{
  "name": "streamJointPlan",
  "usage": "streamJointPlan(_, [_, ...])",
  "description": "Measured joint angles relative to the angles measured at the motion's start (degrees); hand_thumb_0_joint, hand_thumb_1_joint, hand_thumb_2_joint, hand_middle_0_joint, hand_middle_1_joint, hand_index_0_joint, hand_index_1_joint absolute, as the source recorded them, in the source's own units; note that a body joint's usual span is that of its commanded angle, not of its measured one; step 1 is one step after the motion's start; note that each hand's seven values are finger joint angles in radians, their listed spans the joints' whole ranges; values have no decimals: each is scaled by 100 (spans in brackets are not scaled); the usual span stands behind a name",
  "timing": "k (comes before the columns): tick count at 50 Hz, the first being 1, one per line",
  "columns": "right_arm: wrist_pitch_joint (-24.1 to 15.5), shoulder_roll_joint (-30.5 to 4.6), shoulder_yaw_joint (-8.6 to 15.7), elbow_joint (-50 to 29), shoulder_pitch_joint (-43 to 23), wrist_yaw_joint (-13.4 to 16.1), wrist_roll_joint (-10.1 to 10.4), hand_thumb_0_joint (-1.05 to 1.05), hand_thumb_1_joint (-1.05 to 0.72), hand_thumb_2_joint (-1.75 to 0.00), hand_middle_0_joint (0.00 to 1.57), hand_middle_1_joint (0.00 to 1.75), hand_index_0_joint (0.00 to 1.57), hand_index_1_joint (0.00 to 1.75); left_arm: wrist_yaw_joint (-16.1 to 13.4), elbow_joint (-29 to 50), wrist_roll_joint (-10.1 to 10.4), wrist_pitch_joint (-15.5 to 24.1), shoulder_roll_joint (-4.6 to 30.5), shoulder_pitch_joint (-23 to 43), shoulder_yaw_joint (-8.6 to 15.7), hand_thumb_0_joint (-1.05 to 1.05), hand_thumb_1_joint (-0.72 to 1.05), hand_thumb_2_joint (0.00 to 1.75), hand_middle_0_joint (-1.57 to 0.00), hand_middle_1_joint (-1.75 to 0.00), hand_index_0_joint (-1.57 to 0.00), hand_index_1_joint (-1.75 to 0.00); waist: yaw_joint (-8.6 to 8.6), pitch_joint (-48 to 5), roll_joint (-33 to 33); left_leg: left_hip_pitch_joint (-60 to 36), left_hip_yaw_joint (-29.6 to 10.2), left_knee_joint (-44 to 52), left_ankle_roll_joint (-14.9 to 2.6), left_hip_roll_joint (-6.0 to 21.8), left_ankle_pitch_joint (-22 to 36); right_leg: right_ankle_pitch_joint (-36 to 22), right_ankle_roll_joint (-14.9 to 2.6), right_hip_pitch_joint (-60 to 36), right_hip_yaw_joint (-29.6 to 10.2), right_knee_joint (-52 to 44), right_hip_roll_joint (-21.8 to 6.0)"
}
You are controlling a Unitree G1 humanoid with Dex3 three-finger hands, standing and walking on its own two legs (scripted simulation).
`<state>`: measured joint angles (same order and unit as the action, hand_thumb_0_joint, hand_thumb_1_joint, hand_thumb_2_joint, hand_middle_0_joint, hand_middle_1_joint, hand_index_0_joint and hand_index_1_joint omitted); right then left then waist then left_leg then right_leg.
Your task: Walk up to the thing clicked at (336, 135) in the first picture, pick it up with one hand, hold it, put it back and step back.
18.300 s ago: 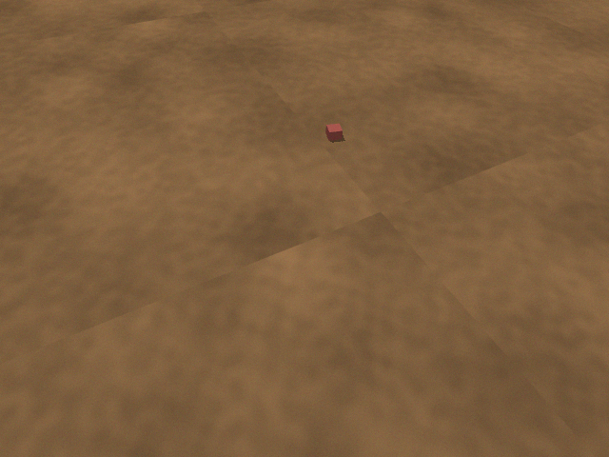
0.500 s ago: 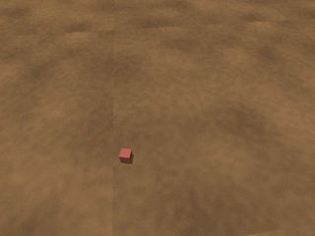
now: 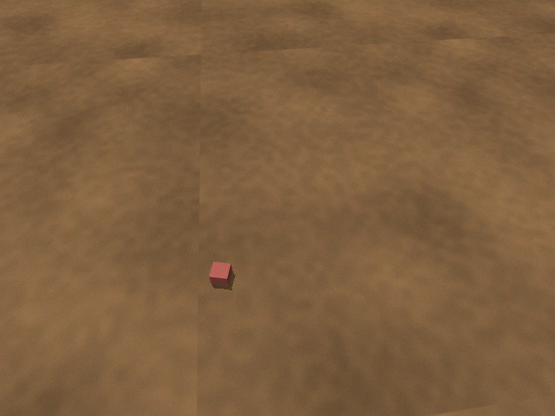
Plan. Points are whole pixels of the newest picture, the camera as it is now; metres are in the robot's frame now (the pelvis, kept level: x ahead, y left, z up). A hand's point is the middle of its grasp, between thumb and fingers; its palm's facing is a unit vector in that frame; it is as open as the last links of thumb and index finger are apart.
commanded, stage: stand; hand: left
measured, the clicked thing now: (220, 273) +0.76 +0.23 -0.75
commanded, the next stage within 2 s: walk up in 0.18 s
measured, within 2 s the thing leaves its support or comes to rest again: neither
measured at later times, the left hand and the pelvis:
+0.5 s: hand out of the picture +0.08 +0.33 -0.18, palm faces -0.03 -0.93 -0.36, open 7.4 cm; pelvis +0.06 +0.05 -0.01, yaw -1 degrees
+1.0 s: hand (159, 286) +0.38 +0.24 -0.14, palm faces -0.11 -0.92 -0.37, open 7.4 cm; pelvis +0.24 -0.01 -0.02, yaw -5 degrees
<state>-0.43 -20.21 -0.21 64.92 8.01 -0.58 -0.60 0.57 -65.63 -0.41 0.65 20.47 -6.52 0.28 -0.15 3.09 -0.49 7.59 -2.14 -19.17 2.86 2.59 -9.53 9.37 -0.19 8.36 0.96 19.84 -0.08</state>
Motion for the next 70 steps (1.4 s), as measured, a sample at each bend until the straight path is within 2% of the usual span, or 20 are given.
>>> streamJointPlan(9, [-21,-3,-45,-44,-67,6,12,1,-91,-90,20,30,20,30,7,40,-2,3,-5,62,-18,1,91,90,-20,-30,-20,-30,6,-26,27,-17,15,21,-10,-13,-26,35,12,-3,-13,1,-14])
streamJointPlan(13, [-43,-54,127,-304,185,-118,-122,1,-91,-90,20,30,20,30,147,305,-101,52,-2,-255,193,1,91,90,-20,-30,-20,-30,49,-186,8,230,71,-808,-326,-23,-1375,806,-138,74,-75,371,24])
streamJointPlan(15, [-25,-126,215,-398,326,-150,-172,1,-91,-90,20,30,20,30,175,433,-140,87,17,-436,278,1,90,90,-20,-31,-20,-30,71,-253,14,523,215,-1505,-375,-51,-1590,728,-209,-2,-75,296,-4])
streamJointPlan(17, [-38,-214,289,-474,389,-167,-190,1,-91,-90,20,30,20,30,176,569,-163,135,70,-586,345,1,90,90,-20,-31,-20,-30,144,-181,42,772,324,-1889,-400,-58,-1583,330,-227,-111,-115,163,-46])
streamJointPlan(21, [-122,-371,430,-658,428,-212,-176,1,-91,-90,20,30,20,30,195,711,-176,71,192,-871,401,1,90,90,-20,-31,-20,-30,221,14,-48,923,288,-1409,-435,72,-1314,574,-12,-275,-129,289,-15])
streamJointPlan(23, [-249,-329,506,-801,477,-196,-193,1,-91,-90,20,30,20,30,194,722,-157,-55,331,-1010,419,1,90,90,-20,-31,-20,-30,202,76,140,775,440,-1186,-363,-21,-288,1171,-97,-51,-284,1090,-114])
streamJointPlan(25, [-344,-224,541,-928,572,-142,-218,1,-91,-90,20,30,20,30,133,668,-128,-182,413,-1087,420,1,91,90,-20,-30,-20,-30,78,58,305,697,528,-1253,-349,-108,-389,1660,-185,492,-650,2472,89])
streamJointPlan(28, [-308,-124,498,-974,795,-128,-165,1,-91,-90,20,30,20,30,144,724,-65,-184,478,-1116,376,1,91,90,-20,-30,-20,-30,-65,10,394,380,505,-922,-413,-154,-483,1403,-242,1147,-630,3551,250])
streamJointPlan(31, [-308,-84,441,-1025,979,-128,-107,1,-91,-90,20,30,20,30,202,863,-46,-60,498,-1131,381,1,91,90,-20,-30,-20,-30,-52,53,450,-21,590,-518,-418,-187,-450,921,-168,1583,-569,3619,113])
streamJointPlan(36, [-376,-49,393,-1217,1191,-132,-56,1,-90,-90,20,30,21,30,283,1017,-61,-68,483,-1055,361,1,91,90,-20,-30,-20,-30,-105,175,449,-532,708,-161,-404,-242,-586,426,-11,1947,-633,2930,-132])
streamJointPlan(41, [-342,-97,362,-1444,1283,-136,-30,1,-90,-90,20,30,21,30,336,1210,-81,-60,374,-822,318,1,91,90,-20,-30,-20,-30,-139,322,318,-837,852,-261,-292,-220,-1000,81,-95,1886,-305,1833,-323])
streamJointPlan(44, [-276,-147,352,-1585,1331,-122,-29,1,-90,-90,20,30,21,30,355,1337,-86,-19,295,-671,316,1,91,90,-20,-30,-20,-30,-198,329,207,-900,913,-657,-176,-155,-1468,63,-216,1609,-32,1356,-271])
streamJointPlan(45, [-251,-185,355,-1615,1337,-109,-22,1,-90,-90,20,30,21,30,346,1367,-88,13,235,-596,330,1,91,90,-20,-30,-20,-30,-222,354,84,-878,891,-928,-156,-49,-1679,-228,-228,1523,27,1316,-183])
streamJointPlan(47, [-184,-210,347,-1627,1283,-62,12,1,-90,-90,20,30,21,30,317,1486,-95,114,105,-424,349,1,91,90,-20,-30,-20,-30,-268,478,-210,-561,693,-1995,-327,252,-1810,-18,-243,1409,236,1549,16])
streamJointPlan(50, [-113,-113,228,-1636,1178,-40,43,1,-91,-90,20,30,20,30,262,1771,5,235,56,-359,337,1,91,90,-20,-30,-20,-30,-100,505,-23,347,334,-3992,-455,-71,-1991,302,-335,1239,121,1680,-49])
streamJointPlan(53, [-139,-172,211,-1693,1094,-60,86,1,-91,-90,20,30,20,30,193,1899,66,245,-47,-473,287,1,91,90,-20,-30,-20,-30,-27,427,-30,1107,109,-4640,-483,-139,-1619,261,-344,851,85,1255,-35])
streamJointPlan(57, [-181,-293,266,-1817,1028,-61,55,1,-91,-90,20,30,20,30,137,1933,18,235,-80,-724,243,1,90,90,-20,-31,-20,-30,8,321,-128,1733,-109,-4208,-347,-13,-1106,246,-383,501,67,855,114])
streamJointPlan(61, [-161,-322,297,-1739,920,31,45,1,-91,-90,20,30,20,30,31,1915,-39,166,-60,-770,214,1,90,90,-20,-31,-20,-30,24,373,-165,1864,-32,-3020,-174,67,-773,397,-394,384,136,862,234])
streamJointPlan(66, [-86,-215,252,-1590,817,90,1,1,-91,-90,20,30,20,30,-32,1900,38,-11,75,-667,165,1,90,90,-20,-31,-20,-30,86,466,11,1502,245,-1938,-313,-98,-190,930,-348,590,240,1585,254])
streamJointPlan(70, [-23,-29,189,-1566,621,82,-45,1,-91,-90,20,30,20,30,-114,1734,175,-189,205,-456,183,1,91,90,-20,-30,-20,-30,71,543,386,1406,336,-1817,-369,-285,-387,1516,-257,937,70,2400,128])
